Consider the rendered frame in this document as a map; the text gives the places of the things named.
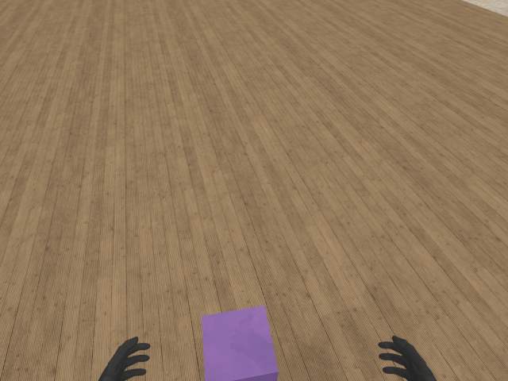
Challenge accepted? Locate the carton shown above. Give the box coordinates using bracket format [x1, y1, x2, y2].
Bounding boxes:
[202, 306, 279, 381]

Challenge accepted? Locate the right robot hand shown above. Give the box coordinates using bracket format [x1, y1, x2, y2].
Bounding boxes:
[378, 336, 437, 381]

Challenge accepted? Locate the left robot hand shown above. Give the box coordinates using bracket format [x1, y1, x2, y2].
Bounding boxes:
[98, 337, 150, 381]

